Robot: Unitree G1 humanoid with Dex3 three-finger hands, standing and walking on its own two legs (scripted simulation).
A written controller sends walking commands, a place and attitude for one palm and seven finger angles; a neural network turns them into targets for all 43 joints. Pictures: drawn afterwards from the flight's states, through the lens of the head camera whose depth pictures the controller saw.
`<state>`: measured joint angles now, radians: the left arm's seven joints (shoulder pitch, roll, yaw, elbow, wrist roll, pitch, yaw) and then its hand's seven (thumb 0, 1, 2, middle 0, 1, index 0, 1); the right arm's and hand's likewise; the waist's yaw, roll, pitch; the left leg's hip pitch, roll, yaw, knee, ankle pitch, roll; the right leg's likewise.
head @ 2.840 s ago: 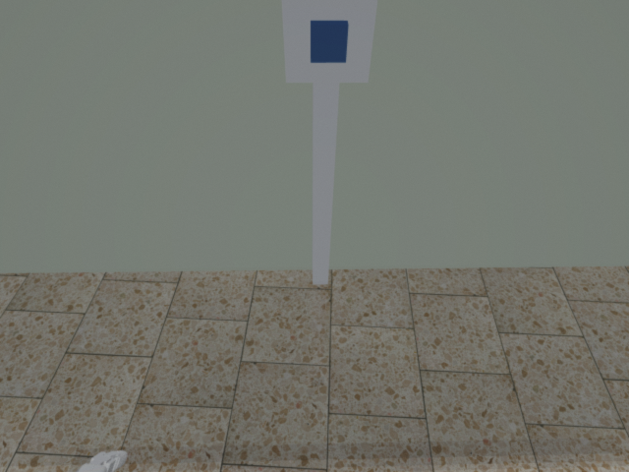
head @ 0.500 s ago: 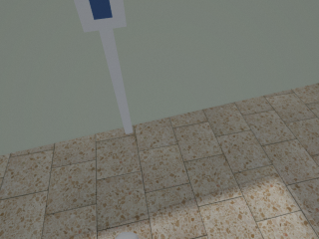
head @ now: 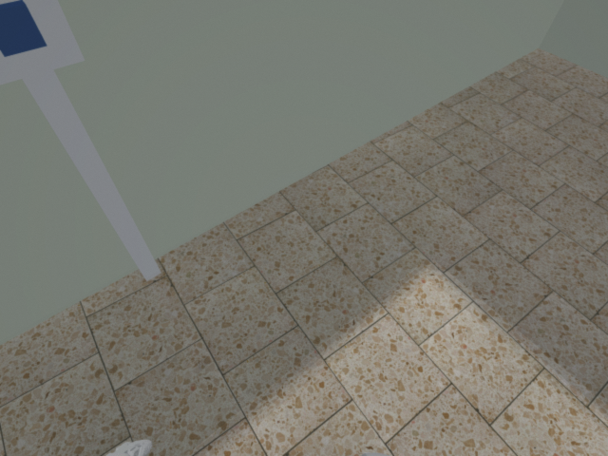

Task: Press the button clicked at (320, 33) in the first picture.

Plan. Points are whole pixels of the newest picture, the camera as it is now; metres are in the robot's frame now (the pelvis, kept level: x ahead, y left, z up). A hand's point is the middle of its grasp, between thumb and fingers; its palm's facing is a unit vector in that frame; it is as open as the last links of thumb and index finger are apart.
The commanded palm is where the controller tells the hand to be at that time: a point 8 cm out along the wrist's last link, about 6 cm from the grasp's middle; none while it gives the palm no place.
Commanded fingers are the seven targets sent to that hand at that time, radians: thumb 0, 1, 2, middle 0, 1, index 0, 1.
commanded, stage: walk to a spot facing it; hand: left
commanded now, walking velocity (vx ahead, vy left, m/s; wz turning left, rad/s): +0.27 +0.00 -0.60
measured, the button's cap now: (12, 28) +0.75 +0.56 +0.16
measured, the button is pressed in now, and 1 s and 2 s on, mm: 0 0 0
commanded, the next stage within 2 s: turn to face it in 0.92 s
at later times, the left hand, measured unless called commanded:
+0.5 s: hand out of the picture +0.13 +0.20 -0.19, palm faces -0.17 -0.97 -0.18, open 7.4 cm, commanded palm none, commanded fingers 0.00 0.90 0.90 -0.20 -0.30 -0.20 -0.30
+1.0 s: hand (303, 276) +0.46 +0.02 -0.17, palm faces -0.59 -0.78 -0.20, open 7.4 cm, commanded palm none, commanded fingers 0.00 0.90 0.90 -0.20 -0.30 -0.20 -0.30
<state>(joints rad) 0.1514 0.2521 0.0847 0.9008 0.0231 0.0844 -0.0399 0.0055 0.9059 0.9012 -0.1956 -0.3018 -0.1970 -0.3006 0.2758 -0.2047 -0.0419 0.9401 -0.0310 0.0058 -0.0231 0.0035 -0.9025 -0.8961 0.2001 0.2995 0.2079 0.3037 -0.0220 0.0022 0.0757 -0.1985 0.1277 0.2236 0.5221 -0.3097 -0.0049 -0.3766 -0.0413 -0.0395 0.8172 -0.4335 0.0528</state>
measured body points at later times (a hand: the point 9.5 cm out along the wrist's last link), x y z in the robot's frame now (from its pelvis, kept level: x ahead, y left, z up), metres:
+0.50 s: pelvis +0.10 +0.01 -0.01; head +0.11 +0.03 +0.44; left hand +0.14 +0.25 -0.17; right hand +0.14 -0.27 -0.13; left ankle +0.19 +0.10 -0.74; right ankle -0.01 -0.13 -0.73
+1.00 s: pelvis +0.24 -0.05 -0.02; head +0.27 -0.08 +0.43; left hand +0.49 +0.06 -0.15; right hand +0.03 -0.19 -0.17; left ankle +0.20 +0.10 -0.73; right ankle +0.26 -0.19 -0.74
